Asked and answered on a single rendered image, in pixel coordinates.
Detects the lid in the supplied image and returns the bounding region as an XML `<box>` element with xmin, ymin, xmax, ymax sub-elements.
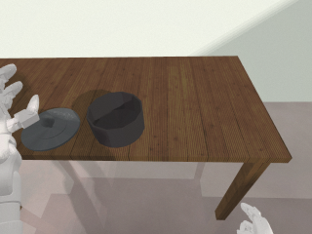
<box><xmin>20</xmin><ymin>107</ymin><xmax>81</xmax><ymax>152</ymax></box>

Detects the knob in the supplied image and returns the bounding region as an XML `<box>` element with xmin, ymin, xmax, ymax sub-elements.
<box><xmin>39</xmin><ymin>114</ymin><xmax>55</xmax><ymax>128</ymax></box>

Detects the robot left forearm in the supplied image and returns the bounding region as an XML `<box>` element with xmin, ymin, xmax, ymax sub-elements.
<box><xmin>0</xmin><ymin>134</ymin><xmax>23</xmax><ymax>234</ymax></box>

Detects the pot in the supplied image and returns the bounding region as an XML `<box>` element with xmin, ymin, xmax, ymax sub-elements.
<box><xmin>86</xmin><ymin>92</ymin><xmax>145</xmax><ymax>148</ymax></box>

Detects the right robot hand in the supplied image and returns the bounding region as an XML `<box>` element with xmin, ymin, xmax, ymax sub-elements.
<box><xmin>237</xmin><ymin>203</ymin><xmax>273</xmax><ymax>234</ymax></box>

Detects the table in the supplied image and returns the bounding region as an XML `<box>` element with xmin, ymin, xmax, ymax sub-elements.
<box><xmin>0</xmin><ymin>56</ymin><xmax>293</xmax><ymax>220</ymax></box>

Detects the left robot hand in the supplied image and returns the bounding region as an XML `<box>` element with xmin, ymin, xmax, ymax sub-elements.
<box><xmin>0</xmin><ymin>63</ymin><xmax>40</xmax><ymax>135</ymax></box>

